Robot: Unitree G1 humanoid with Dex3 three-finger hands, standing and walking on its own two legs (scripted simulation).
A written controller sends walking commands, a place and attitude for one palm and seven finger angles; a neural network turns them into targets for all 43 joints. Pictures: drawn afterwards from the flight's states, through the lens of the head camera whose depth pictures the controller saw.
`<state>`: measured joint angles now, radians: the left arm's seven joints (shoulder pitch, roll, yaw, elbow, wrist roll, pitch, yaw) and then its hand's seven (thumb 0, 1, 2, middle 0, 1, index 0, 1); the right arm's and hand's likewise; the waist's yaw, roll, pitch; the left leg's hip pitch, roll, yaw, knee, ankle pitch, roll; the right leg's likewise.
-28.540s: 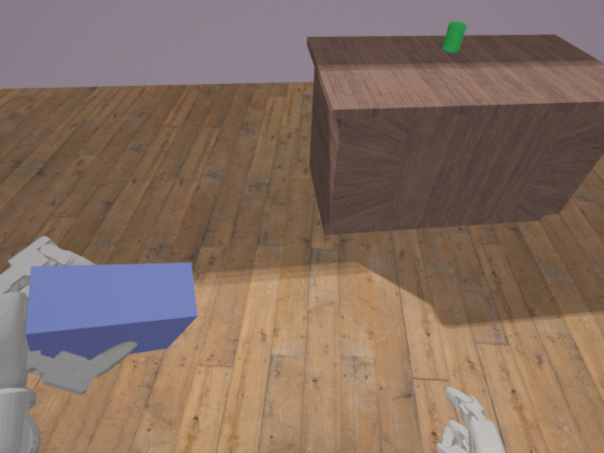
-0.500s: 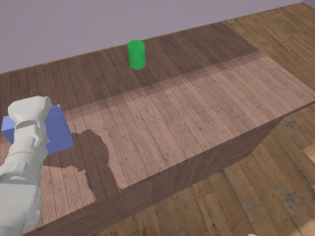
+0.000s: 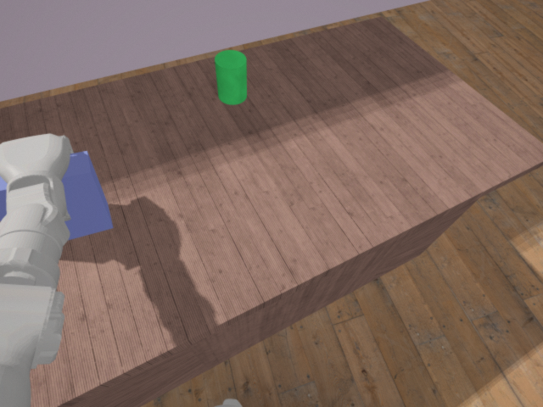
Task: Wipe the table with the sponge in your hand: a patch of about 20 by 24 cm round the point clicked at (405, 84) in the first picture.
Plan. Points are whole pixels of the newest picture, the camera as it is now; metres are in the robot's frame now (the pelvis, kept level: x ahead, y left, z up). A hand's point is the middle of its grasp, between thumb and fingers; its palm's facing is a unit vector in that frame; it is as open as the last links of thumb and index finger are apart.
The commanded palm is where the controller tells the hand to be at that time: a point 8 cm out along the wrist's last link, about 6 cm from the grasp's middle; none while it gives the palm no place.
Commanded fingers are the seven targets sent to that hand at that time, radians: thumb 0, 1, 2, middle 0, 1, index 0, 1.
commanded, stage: slide across to the middle lane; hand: left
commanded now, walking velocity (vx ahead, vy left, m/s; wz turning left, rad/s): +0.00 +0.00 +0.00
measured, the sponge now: (60, 211) +0.42 +0.35 -0.02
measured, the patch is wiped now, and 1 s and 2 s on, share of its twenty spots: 0.60 0.60 0.80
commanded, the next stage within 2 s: wipe back along the middle lane in 0.48 s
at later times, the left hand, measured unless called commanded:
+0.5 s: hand (97, 175) +0.45 +0.28 +0.04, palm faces -0.12 +0.02 -0.99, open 10.0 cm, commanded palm +0.44 +0.25 +0.09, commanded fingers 0.00 0.10 1.30 -1.20 -1.60 -1.20 -1.60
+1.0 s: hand (112, 187) +0.43 +0.26 +0.04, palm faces -0.09 -0.01 -1.00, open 10.0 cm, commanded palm +0.40 +0.24 +0.07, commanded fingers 0.00 0.10 1.30 -1.20 -1.60 -1.20 -1.60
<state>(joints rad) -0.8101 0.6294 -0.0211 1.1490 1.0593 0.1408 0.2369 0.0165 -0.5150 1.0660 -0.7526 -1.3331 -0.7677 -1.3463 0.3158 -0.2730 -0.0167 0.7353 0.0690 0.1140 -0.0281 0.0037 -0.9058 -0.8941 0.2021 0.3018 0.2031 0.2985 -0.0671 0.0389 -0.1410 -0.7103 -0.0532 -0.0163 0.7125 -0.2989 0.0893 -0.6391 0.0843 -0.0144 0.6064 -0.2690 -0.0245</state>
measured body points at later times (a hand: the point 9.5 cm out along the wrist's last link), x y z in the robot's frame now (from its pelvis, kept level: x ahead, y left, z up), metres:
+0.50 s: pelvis +0.02 -0.01 +0.01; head +0.08 +0.00 +0.45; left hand +0.45 +0.28 +0.09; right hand +0.13 -0.26 -0.12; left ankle +0.01 +0.05 -0.72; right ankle +0.00 -0.11 -0.71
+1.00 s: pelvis +0.03 -0.02 +0.01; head +0.07 -0.02 +0.46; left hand +0.43 +0.25 +0.09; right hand +0.11 -0.29 -0.12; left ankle +0.01 +0.05 -0.71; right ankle +0.00 -0.11 -0.72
